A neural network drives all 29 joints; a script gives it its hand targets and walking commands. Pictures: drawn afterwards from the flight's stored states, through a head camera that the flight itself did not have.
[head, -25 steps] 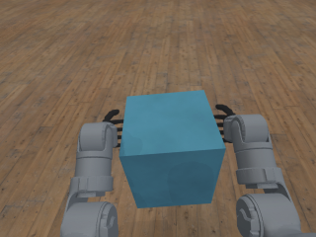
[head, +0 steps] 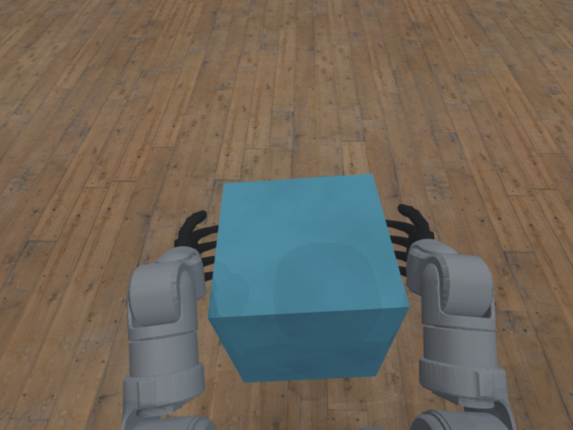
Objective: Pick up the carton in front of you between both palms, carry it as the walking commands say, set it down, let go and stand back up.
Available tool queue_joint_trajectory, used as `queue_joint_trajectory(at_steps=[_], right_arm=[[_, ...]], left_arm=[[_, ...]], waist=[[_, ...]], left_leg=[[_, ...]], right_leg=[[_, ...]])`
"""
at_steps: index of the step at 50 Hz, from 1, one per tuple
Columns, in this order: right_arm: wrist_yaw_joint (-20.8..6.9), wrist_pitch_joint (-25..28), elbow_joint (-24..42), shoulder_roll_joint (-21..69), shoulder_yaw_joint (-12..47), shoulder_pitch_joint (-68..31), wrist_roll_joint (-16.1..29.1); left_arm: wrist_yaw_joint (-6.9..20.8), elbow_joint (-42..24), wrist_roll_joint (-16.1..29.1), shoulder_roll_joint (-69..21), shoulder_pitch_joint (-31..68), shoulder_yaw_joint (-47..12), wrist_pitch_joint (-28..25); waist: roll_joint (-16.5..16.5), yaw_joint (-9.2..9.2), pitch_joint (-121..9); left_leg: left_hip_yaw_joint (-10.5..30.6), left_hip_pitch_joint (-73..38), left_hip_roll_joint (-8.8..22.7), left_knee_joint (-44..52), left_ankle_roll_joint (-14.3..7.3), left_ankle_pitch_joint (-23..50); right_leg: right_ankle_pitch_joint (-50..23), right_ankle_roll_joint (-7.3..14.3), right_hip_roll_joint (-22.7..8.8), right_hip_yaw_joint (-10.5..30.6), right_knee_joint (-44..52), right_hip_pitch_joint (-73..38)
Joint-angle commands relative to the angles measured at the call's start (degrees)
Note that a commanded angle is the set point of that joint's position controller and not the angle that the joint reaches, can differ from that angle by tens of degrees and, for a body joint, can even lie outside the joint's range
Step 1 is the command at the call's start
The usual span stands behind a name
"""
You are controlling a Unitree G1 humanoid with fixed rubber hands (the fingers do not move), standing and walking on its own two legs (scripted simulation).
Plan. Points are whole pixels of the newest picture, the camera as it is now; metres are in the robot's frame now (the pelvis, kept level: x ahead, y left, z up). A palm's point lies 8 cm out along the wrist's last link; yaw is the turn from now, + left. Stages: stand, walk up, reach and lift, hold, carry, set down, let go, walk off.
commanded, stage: carry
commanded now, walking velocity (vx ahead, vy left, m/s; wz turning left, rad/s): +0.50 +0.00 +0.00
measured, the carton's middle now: (303, 285) +0.33 +0.00 -0.02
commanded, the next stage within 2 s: none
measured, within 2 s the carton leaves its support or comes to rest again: neither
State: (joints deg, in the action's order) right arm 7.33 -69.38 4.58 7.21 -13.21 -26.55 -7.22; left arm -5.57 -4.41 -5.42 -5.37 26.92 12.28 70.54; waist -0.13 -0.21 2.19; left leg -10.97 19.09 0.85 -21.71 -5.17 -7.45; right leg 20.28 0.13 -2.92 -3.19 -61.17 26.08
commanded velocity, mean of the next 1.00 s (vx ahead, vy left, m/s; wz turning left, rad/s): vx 0.50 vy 0.00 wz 0.00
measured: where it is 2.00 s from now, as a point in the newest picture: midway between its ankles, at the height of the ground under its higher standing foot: (285, 173)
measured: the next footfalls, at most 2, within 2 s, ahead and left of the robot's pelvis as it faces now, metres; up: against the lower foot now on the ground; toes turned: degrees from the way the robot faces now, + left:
right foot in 0.36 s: +0.43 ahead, -0.12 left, +0.00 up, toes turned -7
left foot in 0.92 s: +0.79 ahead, +0.10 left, +0.00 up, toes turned +13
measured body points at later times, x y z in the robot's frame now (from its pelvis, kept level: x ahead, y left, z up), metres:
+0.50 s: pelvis +0.33 -0.05 -0.01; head +0.31 -0.07 +0.44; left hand +0.58 +0.12 +0.06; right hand +0.61 -0.18 +0.06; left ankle +0.20 +0.06 -0.65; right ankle +0.39 -0.12 -0.74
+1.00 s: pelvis +0.65 +0.01 -0.02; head +0.65 +0.02 +0.43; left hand +0.93 +0.17 +0.05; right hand +0.94 -0.13 +0.06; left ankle +0.75 +0.09 -0.74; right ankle +0.45 -0.11 -0.66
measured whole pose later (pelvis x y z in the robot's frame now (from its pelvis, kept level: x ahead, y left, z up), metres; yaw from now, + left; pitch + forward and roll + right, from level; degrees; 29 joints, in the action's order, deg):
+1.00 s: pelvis +0.65 +0.01 -0.02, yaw +0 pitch +3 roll +0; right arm 5.4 -69.6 14.7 8.1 -5.9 -11.9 -7.3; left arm -4.7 -17.6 -7.5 -7.7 10.1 7.5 71.4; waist -1.8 0.4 -4.2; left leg -13.9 26.4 2.7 -30.3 -5.3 -7.0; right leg 25.1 -0.4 -3.7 -3.6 -58.9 10.6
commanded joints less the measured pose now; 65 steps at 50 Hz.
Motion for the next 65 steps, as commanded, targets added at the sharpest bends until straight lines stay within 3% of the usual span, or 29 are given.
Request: queue_joint_trajectory(at_steps=[1, 5, 7, 13, 15, 17, 18, 19, 20, 21, 23, 24, 27, 30, 33, 37, 41, 43, 44, 45, 46, 47, 48, 49, 51, 53, 57, 61, 65], right_arm=[[-15.7, 0.7, 13.1, 61.7, 42.9, -30.7, 25.5], [-17.4, 1.2, 18.0, 58.4, 46.3, -17.8, 25.1], [-17.8, 0.7, 18.8, 56.2, 46.0, -13.2, 25.2], [-18.0, -1.7, 16.7, 50.3, 45.3, -7.1, 23.4], [-17.8, -2.4, 15.7, 49.3, 45.3, -7.8, 23.2], [-17.6, -3.0, 15.0, 48.7, 45.4, -9.0, 23.1], [-17.6, -3.3, 14.6, 48.2, 45.5, -9.5, 23.2], [-17.5, -3.7, 15.1, 48.5, 46.0, -11.1, 23.6], [-17.7, -3.8, 15.0, 48.9, 46.4, -12.5, 23.8], [-17.7, -3.2, 13.8, 51.4, 47.0, -13.1, 24.1], [-18.0, -1.7, 14.0, 54.7, 47.5, -13.7, 24.6], [-17.9, -1.0, 14.2, 55.8, 47.9, -14.1, 24.9], [-17.2, 0.7, 13.9, 57.6, 48.7, -12.2, 24.4], [-16.4, 1.3, 14.2, 56.6, 49.0, -10.2, 23.2], [-16.0, 1.1, 15.4, 55.0, 49.1, -9.3, 23.4], [-15.8, -0.4, 16.9, 52.3, 48.7, -8.4, 23.9], [-16.2, -1.9, 17.1, 50.5, 48.2, -8.8, 24.2], [-16.4, -2.3, 17.2, 50.1, 47.8, -9.3, 24.4], [-16.5, -2.5, 17.0, 50.1, 47.4, -9.3, 24.5], [-16.6, -2.4, 16.2, 50.3, 47.1, -8.6, 24.3], [-16.7, -2.4, 15.8, 50.3, 46.6, -8.1, 24.1], [-17.0, -1.9, 14.5, 49.9, 45.8, -8.1, 23.3], [-17.0, -1.3, 12.7, 51.7, 45.8, -6.5, 23.7], [-17.2, -0.9, 13.7, 53.1, 46.0, -7.4, 23.9], [-17.5, 0.4, 14.8, 57.0, 46.8, -8.7, 24.7], [-17.8, 1.3, 15.8, 58.5, 47.6, -9.8, 25.2], [-18.6, 2.2, 16.2, 57.4, 48.1, -7.3, 25.7], [-18.7, 1.9, 18.0, 54.4, 48.0, -6.9, 25.8], [-17.8, 0.3, 18.7, 50.6, 46.8, -6.0, 25.0]], left_arm=[[12.3, -12.1, 22.5, -64.2, 30.1, -43.4, -2.8], [11.4, -19.0, 19.1, -59.2, 18.2, -46.9, -3.9], [11.8, -20.2, 19.8, -59.1, 13.9, -47.7, -3.0], [14.1, -18.7, 20.8, -53.5, 8.9, -46.8, 0.5], [14.6, -17.4, 21.1, -52.1, 9.4, -46.1, 1.3], [14.9, -15.3, 21.2, -51.2, 8.7, -45.2, 1.8], [15.1, -14.4, 21.1, -51.0, 8.7, -44.5, 1.9], [15.3, -12.8, 20.5, -50.1, 8.9, -43.7, 1.8], [15.4, -10.8, 20.9, -51.8, 8.1, -43.7, 1.3], [15.6, -11.8, 21.5, -53.3, 8.8, -44.1, 1.0], [16.0, -13.6, 22.6, -57.6, 11.5, -45.3, -0.2], [16.2, -14.5, 23.1, -58.7, 13.2, -46.0, -0.8], [16.5, -15.5, 24.0, -58.9, 13.0, -46.9, -2.0], [16.7, -16.1, 24.3, -57.1, 11.4, -47.3, -2.3], [16.4, -17.5, 23.8, -54.8, 10.2, -47.0, -2.1], [15.8, -18.0, 22.4, -52.0, 7.7, -45.4, -0.9], [15.3, -17.3, 21.3, -50.7, 7.0, -44.5, 0.3], [15.2, -17.3, 21.2, -50.6, 7.5, -44.5, 0.7], [15.2, -17.6, 21.3, -50.6, 7.8, -44.7, 0.8], [15.2, -17.9, 21.5, -50.7, 8.4, -45.1, 0.9], [15.2, -18.3, 21.7, -50.5, 9.4, -45.4, 1.0], [15.2, -19.3, 22.5, -51.7, 11.2, -46.4, 1.4], [15.5, -19.4, 22.5, -51.7, 11.0, -46.7, 1.2], [15.5, -18.1, 22.7, -53.5, 11.9, -47.5, 0.5], [15.7, -18.7, 23.2, -56.5, 12.7, -48.5, -1.1], [15.5, -18.3, 23.2, -59.0, 12.1, -49.0, -2.2], [14.5, -17.7, 21.5, -59.2, 8.2, -49.4, -3.7], [14.0, -19.1, 21.3, -57.3, 7.9, -49.2, -3.5], [13.8, -20.6, 21.6, -53.6, 7.8, -48.3, -1.6]], waist=[[6.5, 1.18, -31.4], [8.1, 1.16, -28.0], [8.0, 1.19, -25.1], [8.4, 1.39, -15.1], [8.8, 1.09, -13.2], [7.8, -0.45, -16.5], [4.4, -1.31, -19.9], [-8.1, -1.73, -24.3], [-19.2, -1.78, -24.6], [-13.6, -1.1, -23.2], [-3.5, -0.76, -22.2], [-2.1, -0.44, -21.9], [-5.5, -0.3, -22.0], [-5.7, -0.48, -19.8], [-5.0, -0.69, -17.6], [-6.1, -0.83, -15.2], [-7.8, -1.06, -11.4], [-9.0, -0.92, -11.4], [-9.8, -0.64, -13.7], [-8.1, 0.45, -17.5], [-4.6, 1.62, -22.4], [8.5, 1.8, -31.1], [18.0, 1.67, -31.0], [13.5, 1.35, -28.8], [3.7, 1.11, -26.4], [5.0, 0.57, -25.7], [7.7, 0.8, -22.7], [7.1, 1.04, -18.3], [7.5, 1.34, -14.7]], left_leg=[[16.5, -31.5, 15.8, 7.0, -3.5, 17.4], [12.2, -32.9, 14.2, 8.2, -3.7, 20.5], [10.8, -31.5, 13.6, 9.2, -3.4, 19.8], [6.4, -29.1, 12.7, 9.0, -1.6, 23.8], [4.8, -26.7, 13.1, 6.7, -0.3, 28.0], [0.1, -21.3, 10.6, -5.6, 2.2, 32.7], [-1.2, -13.0, 8.5, -16.4, 3.8, 23.6], [0.0, 2.2, 3.4, -34.0, 6.2, 8.1], [4.4, 15.5, -3.5, -45.9, 6.7, -18.4], [10.8, 18.7, 0.7, -52.8, 4.7, -19.9], [12.1, 17.4, 6.1, -50.2, 2.7, -13.7], [12.5, 15.9, 7.6, -46.0, 2.9, -10.1], [9.3, 14.6, 7.4, -39.9, 4.4, -4.2], [6.9, 19.1, 7.7, -31.0, 6.7, -0.5], [4.9, 22.6, 7.3, -23.4, 7.4, 3.6], [2.7, 23.0, 5.9, -16.0, 6.8, 7.1], [0.4, 20.2, 4.1, -9.0, 4.8, 7.5], [-1.2, 13.3, 2.5, -5.7, 3.4, 7.1], [-3.0, 7.0, 0.5, -4.8, 3.1, 5.9], [-6.0, -3.8, -2.3, -1.8, 3.0, 4.8], [-2.6, -18.1, 0.7, -2.7, 3.1, 1.0], [23.9, -36.4, 18.0, -1.8, -4.7, -7.9], [42.5, -39.9, 24.1, 8.1, -9.0, -3.1], [35.8, -37.3, 23.4, 7.0, -8.4, 4.0], [24.3, -28.4, 20.2, 5.5, -4.2, 11.3], [17.6, -21.7, 17.7, 8.9, -1.4, 4.2], [11.5, -20.5, 16.0, 13.4, -2.2, 0.2], [7.9, -23.5, 14.2, 13.8, -2.2, 7.1], [4.8, -25.8, 13.4, 12.3, -1.8, 14.6]], right_leg=[[-2.2, -0.8, -2.0, 0.3, 5.8, 8.5], [-7.7, -2.0, -2.1, -2.8, 14.9, 12.9], [-11.8, -1.9, -2.0, -3.7, 19.0, 12.7], [-18.8, 0.2, -0.4, -6.8, 29.8, 10.1], [-18.7, 1.5, 0.1, -7.9, 32.8, 4.1], [-15.2, 1.9, 4.5, -12.7, 36.1, -12.0], [-10.3, 1.8, 1.9, -9.3, 35.4, -24.2], [0.3, 7.7, -14.1, 16.7, 39.9, -35.4], [-1.9, 13.0, -20.8, 35.8, 49.3, -40.2], [-6.8, 12.8, -21.1, 31.6, 48.8, -37.8], [-9.6, 9.6, -17.8, 21.1, 48.4, -28.6], [-6.8, 7.8, -16.5, 17.0, 50.1, -25.1], [-1.4, 6.8, -13.7, 9.0, 53.5, -22.0], [-5.2, 8.2, -13.3, 5.9, 56.0, -24.6], [-12.2, 7.9, -11.8, 3.1, 55.7, -29.4], [-24.4, 7.3, -10.5, -0.5, 53.4, -33.9], [-33.8, 6.6, -10.4, -2.9, 50.8, -36.0], [-43.1, 5.3, -10.4, -4.8, 47.3, -35.5], [-50.3, 4.4, -10.1, -6.0, 42.3, -35.2], [-52.6, 2.7, -8.2, -9.4, 32.3, -32.7], [-43.4, 1.3, -6.6, -10.1, 21.0, -24.1], [-26.9, -1.5, -2.2, -8.1, 1.9, -5.6], [5.1, -1.8, 5.9, -3.5, -9.7, 8.0], [5.6, -0.1, 1.8, 2.7, -16.2, 11.5], [0.3, 1.4, -3.2, 3.9, -11.9, 10.8], [-4.8, 1.1, -4.5, 2.8, -5.0, 6.9], [-9.6, -0.9, -4.4, -0.9, 6.6, 9.1], [-15.4, -2.1, -3.9, -3.7, 18.0, 12.8], [-19.1, -1.1, -2.3, -6.4, 26.3, 11.5]])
